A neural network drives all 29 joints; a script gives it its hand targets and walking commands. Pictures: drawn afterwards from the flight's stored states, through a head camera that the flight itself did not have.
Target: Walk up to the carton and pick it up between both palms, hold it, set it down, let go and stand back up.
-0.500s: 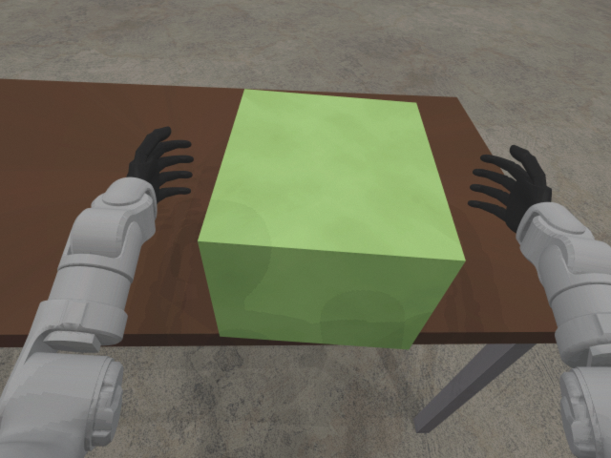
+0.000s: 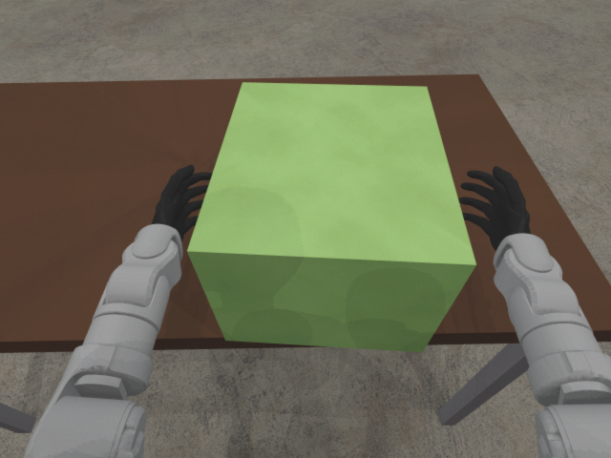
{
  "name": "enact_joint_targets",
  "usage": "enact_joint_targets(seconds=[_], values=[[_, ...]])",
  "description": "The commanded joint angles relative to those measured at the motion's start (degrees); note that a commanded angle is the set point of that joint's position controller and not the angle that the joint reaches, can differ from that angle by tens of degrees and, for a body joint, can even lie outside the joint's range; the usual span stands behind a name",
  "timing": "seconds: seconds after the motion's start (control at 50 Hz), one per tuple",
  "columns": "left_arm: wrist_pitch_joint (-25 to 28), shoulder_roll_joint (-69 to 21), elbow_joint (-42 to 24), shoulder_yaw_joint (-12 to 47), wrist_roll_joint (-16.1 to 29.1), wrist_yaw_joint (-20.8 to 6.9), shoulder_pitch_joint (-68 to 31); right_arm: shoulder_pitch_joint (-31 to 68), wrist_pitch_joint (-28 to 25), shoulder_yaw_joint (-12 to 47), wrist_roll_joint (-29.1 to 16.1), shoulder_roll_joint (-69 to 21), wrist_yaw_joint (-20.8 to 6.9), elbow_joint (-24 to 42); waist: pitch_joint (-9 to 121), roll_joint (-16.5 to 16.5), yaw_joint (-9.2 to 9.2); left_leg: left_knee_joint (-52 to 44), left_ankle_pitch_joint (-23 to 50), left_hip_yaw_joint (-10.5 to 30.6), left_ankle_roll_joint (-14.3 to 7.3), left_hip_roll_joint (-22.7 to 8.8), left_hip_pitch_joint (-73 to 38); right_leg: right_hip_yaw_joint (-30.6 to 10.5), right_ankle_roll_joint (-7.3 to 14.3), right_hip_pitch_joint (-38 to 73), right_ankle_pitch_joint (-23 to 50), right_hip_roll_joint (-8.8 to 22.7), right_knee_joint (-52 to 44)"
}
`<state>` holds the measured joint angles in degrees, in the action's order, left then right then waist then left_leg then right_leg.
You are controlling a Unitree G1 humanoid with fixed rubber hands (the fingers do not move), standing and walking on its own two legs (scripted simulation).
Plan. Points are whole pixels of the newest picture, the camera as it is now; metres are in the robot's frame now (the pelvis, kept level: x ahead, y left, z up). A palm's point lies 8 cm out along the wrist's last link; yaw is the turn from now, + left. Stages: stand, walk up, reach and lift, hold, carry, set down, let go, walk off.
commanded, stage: reach and lift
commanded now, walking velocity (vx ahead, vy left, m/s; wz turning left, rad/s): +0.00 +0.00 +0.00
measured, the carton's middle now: (328, 210) +0.45 -0.04 +0.07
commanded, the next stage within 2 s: none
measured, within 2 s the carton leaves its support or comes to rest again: neither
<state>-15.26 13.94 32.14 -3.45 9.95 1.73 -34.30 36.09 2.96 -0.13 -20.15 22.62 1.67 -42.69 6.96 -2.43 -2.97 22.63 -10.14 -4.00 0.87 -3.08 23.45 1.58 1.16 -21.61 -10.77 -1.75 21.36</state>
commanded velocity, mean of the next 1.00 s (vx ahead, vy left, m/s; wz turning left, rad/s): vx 0.00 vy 0.00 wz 0.00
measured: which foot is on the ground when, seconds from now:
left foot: down 0.00-1.00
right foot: down 0.00-1.00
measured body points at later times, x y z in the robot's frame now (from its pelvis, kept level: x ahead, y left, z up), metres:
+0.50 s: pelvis -0.03 +0.00 +0.00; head +0.00 -0.01 +0.44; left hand +0.42 +0.15 +0.10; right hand +0.39 -0.23 +0.10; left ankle +0.00 +0.13 -0.74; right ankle -0.02 -0.10 -0.74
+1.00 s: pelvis -0.03 +0.00 -0.01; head +0.00 +0.00 +0.44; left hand +0.42 +0.15 +0.10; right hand +0.39 -0.22 +0.09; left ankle +0.00 +0.13 -0.74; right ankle -0.02 -0.10 -0.74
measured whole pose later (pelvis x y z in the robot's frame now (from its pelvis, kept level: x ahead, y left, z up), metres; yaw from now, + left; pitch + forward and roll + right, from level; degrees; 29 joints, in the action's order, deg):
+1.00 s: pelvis -0.03 +0.00 -0.01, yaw +1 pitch +13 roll -1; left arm -3.3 9.5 56.8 -1.9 8.6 7.8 -47.9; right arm 47.3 1.3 -5.7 -13.1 14.0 4.5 -60.8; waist 10.6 -1.5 -3.1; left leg 26.8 -9.1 -2.7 0.9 -3.2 30.5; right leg 2.7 1.6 -28.0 -9.8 -1.8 25.0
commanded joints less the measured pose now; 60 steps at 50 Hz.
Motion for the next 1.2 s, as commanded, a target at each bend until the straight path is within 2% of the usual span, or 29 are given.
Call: enact_joint_targets(seconds=[0.0,0.16,0.32,0.46,0.54,0.68,0.88,1.18], values=[[3.26,10.18,-10.29,-3.25,-1.17,-0.12,-27.86,27.63,-2.95,-2.26,-0.5,10.65,1.15,10.55,34.88,5.78,-1.35,2.66,21.98,3.87,-0.58,3.78,-22.18,-1.2,-6.51,11.4,42.72,-1.28,2.16],[4.68,8.75,-4.48,-1.55,-0.51,1.43,-34.09,32.59,-1.29,-1.87,-0.52,8.21,0.95,6.24,32.12,3.68,-0.82,2.1,15.24,3.86,-0.32,2.98,-21.99,-0.68,-5.22,5.42,31.15,-1.14,0.82],[10.61,6.56,5.6,-0.4,-0.68,2.63,-40.16,37.02,-2.31,-2.21,2.17,3.42,0.75,0.31,33.31,3.61,-0.11,1.84,9.06,3.92,-1.3,2.63,-17.5,-1.31,-4.72,3.3,23.6,-0.05,0.71],[16.13,3.32,12.56,0.73,-0.93,3.72,-44.86,40.54,-4.78,-4.6,6.01,0.28,1.8,-3.1,37.05,2.97,-1.19,2.99,7.81,4.01,-0.84,2.5,-15.92,-1.13,-4.14,1.34,20.49,0.21,1.1],[16.93,1.33,14.44,1.69,-1.17,4.45,-46.36,42.1,-5.8,-6.53,7.97,0.32,2.79,-4.72,39.21,2.0,-2.38,4.27,9.47,4.28,0.38,2.29,-18.03,-0.23,-3.46,-0.84,19.71,-0.33,1.18],[15.59,-2.03,14.19,3.3,-0.73,5.47,-47.04,43.51,-5.51,-6.5,7.88,-0.78,2.84,-6.25,39.11,1.6,-2.66,5.43,12.11,5.15,1.53,1.93,-21.11,0.7,-2.49,-4.32,17.54,-1.16,0.48],[14.62,-3.74,12.08,2.71,-1.74,6.2,-47.02,44.22,-4.89,-5.73,6.82,-2.55,2.77,-5.11,37.8,1.12,-1.89,5.41,13.21,5.4,1.49,2.02,-20.66,0.3,-2.8,-3.38,18.84,-0.96,0.56],[15.9,-7.24,11.34,1.61,-3.66,5.44,-46.8,43.92,-4.96,-6.83,10.19,-7.54,2.64,-3.34,36.55,2.49,-1.69,3.81,11.92,5.01,0.54,2.16,-19.22,-0.03,-3.24,-0.58,19.07,-0.29,0.0]])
